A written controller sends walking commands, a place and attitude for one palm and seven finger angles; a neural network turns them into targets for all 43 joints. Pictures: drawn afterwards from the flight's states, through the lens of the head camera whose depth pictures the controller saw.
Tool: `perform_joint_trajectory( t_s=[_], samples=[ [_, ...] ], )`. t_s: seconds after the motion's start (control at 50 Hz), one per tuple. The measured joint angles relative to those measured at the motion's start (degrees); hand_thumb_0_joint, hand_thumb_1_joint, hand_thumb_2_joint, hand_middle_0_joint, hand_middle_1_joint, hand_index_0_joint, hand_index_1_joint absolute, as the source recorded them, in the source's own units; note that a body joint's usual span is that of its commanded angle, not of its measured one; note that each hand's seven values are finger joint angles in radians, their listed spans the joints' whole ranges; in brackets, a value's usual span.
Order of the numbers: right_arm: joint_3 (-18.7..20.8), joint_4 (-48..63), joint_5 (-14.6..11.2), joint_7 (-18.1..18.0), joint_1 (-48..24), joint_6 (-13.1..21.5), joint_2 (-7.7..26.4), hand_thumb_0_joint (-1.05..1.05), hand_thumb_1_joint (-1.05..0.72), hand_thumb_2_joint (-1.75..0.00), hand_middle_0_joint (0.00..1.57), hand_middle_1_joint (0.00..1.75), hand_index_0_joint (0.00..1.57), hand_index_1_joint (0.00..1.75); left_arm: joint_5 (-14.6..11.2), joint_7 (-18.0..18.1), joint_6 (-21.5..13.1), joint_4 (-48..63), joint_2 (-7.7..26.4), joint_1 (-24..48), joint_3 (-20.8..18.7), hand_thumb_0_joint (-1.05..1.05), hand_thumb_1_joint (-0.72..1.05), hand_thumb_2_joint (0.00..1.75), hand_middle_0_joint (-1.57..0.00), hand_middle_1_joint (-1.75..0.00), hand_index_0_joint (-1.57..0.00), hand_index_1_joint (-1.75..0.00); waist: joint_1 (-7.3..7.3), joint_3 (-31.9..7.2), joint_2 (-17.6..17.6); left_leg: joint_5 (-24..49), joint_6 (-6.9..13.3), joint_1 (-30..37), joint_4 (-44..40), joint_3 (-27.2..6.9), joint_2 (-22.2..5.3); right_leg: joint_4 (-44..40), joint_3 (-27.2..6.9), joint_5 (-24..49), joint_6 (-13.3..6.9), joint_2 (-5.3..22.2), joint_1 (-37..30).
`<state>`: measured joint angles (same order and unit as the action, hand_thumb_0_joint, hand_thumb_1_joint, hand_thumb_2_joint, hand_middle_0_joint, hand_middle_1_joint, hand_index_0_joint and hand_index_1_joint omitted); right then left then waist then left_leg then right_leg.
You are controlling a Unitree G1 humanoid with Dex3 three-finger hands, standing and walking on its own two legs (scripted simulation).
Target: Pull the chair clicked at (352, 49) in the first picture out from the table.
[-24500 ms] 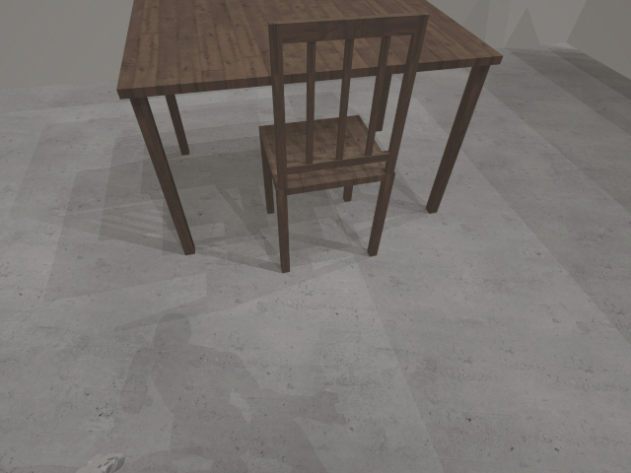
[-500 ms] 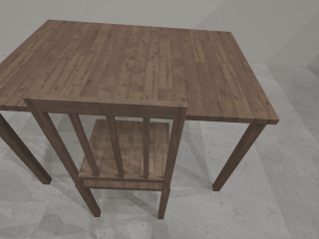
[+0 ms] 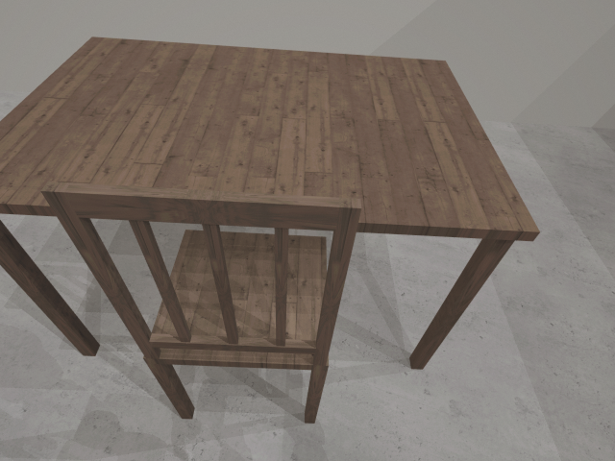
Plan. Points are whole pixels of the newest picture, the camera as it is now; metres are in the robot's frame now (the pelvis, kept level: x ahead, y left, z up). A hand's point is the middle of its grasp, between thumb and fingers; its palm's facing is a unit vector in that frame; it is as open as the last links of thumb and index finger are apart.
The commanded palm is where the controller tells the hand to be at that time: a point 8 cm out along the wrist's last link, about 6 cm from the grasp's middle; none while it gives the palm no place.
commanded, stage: look again from close up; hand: left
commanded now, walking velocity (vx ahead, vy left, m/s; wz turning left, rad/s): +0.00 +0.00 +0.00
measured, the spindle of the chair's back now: (224, 292) +0.39 +0.16 -0.07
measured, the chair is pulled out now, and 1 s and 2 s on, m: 0.00 0.00 0.00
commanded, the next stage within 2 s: raise the hand toward the chair's back in 0.52 s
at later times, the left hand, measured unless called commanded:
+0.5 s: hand out of the picture -0.03 +0.15 -0.18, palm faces +0.04 -0.99 -0.14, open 7.3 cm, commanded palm none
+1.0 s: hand (225, 416) +0.19 +0.12 -0.04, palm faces +0.01 -1.00 +0.06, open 8.8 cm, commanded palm +0.12 +0.20 -0.07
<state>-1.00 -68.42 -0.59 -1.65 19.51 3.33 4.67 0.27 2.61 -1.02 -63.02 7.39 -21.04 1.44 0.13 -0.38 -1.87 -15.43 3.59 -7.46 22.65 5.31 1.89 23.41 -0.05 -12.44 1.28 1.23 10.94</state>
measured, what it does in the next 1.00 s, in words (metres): lowers itself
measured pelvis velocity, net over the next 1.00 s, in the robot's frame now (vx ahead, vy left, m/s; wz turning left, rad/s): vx -0.02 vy -0.03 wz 0.04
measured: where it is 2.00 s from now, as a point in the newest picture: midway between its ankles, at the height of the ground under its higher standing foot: outside the picture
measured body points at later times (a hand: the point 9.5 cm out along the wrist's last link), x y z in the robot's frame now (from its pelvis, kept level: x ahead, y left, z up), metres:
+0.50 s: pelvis +0.00 +0.00 +0.00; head +0.00 +0.01 +0.45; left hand -0.03 +0.20 -0.17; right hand -0.04 -0.20 -0.16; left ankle -0.03 +0.07 -0.74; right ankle +0.00 -0.14 -0.74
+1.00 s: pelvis -0.02 -0.03 -0.06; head +0.00 +0.00 +0.39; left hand +0.18 +0.17 -0.04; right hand +0.18 -0.29 -0.09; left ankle -0.03 +0.07 -0.74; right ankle +0.00 -0.14 -0.74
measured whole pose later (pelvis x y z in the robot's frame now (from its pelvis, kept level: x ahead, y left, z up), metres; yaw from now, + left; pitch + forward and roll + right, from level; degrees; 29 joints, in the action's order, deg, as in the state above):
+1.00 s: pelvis -0.02 -0.03 -0.06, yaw +2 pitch +11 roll +1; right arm 4.1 -33.4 -0.2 1.4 9.8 15.5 14.8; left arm -9.5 -11.4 -30.5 -11.0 6.6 -20.1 -3.8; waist -2.5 -9.0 -3.8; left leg -27.9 1.4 -38.1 55.2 3.0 0.2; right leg 55.6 2.6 -25.5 -1.4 1.1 40.8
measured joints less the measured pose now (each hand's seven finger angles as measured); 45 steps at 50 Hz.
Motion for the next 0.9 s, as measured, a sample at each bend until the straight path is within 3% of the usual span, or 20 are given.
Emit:
perform_joint_trajectory(
  t_s=[0.64, 0.66, 0.68, 0.72, 0.76, 0.8, 0.86, 0.9],
  samples=[
    [-0.26, 0.71, 0.04, 0.14, 0.29, -0.37, 0.28, 0.01, -0.91, -0.90, 0.20, 0.30, 0.19, 0.30, 0.19, 0.25, -0.24, -0.24, 0.02, 0.05, 0.16, 0.00, 0.91, 0.90, -0.20, -0.30, -0.20, -0.30, -0.08, 0.07, 0.56, -0.11, -0.31, -0.96, 0.96, -0.58, -0.37, 0.02, 0.62, 0.04, -0.23, -0.28, 0.29],
    [-0.52, 3.94, -0.22, 0.21, 1.15, -0.42, 0.69, 0.01, -0.91, -0.90, 0.20, 0.30, 0.19, 0.30, -2.09, 0.14, 3.31, 8.54, 0.08, -2.41, 0.03, 0.00, 0.91, 0.90, -0.20, -0.30, -0.20, -0.30, -0.51, 0.64, 0.76, -0.57, -0.35, -1.76, 2.24, -0.90, -0.39, 0.82, 0.96, -0.18, -0.24, -0.22, 0.77],
    [-0.96, 7.01, -0.63, -0.31, 2.30, 1.67, 1.12, 0.01, -0.91, -0.90, 0.20, 0.30, 0.20, 0.30, -2.69, 1.63, 5.56, 18.40, 1.07, -5.46, -0.20, 0.02, 0.93, 0.90, -0.20, -0.30, -0.20, -0.30, -0.40, 1.01, 0.54, -0.84, -0.42, -1.95, 2.77, -0.79, -0.13, 2.46, 0.86, -0.90, -0.81, 0.04, 1.56],
    [-0.42, 9.73, -0.99, -1.28, 3.90, 6.65, 2.95, 0.03, -0.92, -0.90, 0.20, 0.30, 0.20, 0.30, -4.65, 4.26, 3.51, 30.58, 3.21, -8.51, -1.16, 0.05, 0.97, 0.90, -0.20, -0.30, -0.20, -0.30, -0.62, -0.24, 0.74, -1.27, -0.48, -3.28, 3.97, -1.03, 0.77, 5.98, 1.06, -2.85, -1.35, 1.03, 3.71],
    [0.26, 13.45, -2.00, -1.54, 4.63, 9.64, 5.61, 0.03, -0.93, -0.90, 0.20, 0.30, 0.20, 0.30, -7.17, 5.75, 2.90, 40.87, 4.18, -8.73, -1.21, 0.06, 0.96, 0.89, -0.20, -0.30, -0.20, -0.30, -1.22, -1.69, 2.24, -2.15, -0.28, -5.30, 6.49, -2.00, 1.29, 8.19, 2.01, -4.19, -0.65, 1.76, 5.10],
    [0.74, 16.63, -1.95, -1.96, 3.38, 12.04, 8.51, 0.03, -0.93, -0.90, 0.20, 0.30, 0.20, 0.30, -8.30, 5.73, -0.31, 48.54, 3.98, -6.89, -0.99, 0.05, 0.93, 0.88, -0.19, -0.29, -0.19, -0.29, -1.96, -2.94, 4.06, -3.49, -0.10, -7.81, 9.86, -2.77, 1.18, 10.03, 2.84, -4.92, -0.13, 1.82, 6.64],
    [1.99, 21.82, -0.97, -1.48, -0.80, 13.70, 11.00, 0.03, -0.92, -0.90, 0.20, 0.30, 0.20, 0.30, -8.52, 3.02, -8.95, 52.42, 2.42, -0.34, -1.57, 0.04, 0.86, 0.86, -0.18, -0.28, -0.18, -0.28, -3.15, -5.29, 4.46, -5.78, -0.35, -14.62, 16.40, -3.21, 0.88, 15.80, 3.38, -6.92, -0.43, 1.83, 12.95],
    [3.00, 25.42, -0.30, -0.47, -3.93, 13.96, 11.03, 0.03, -0.92, -0.90, 0.20, 0.30, 0.20, 0.30, -9.64, -1.40, -15.79, 52.65, 0.84, 3.33, -2.65, 0.03, 0.81, 0.84, -0.17, -0.28, -0.18, -0.28, -3.01, -6.98, 2.69, -7.59, -0.82, -20.13, 21.29, -2.56, 0.25, 21.01, 2.77, -8.69, -0.96, 1.42, 18.95]
  ],
)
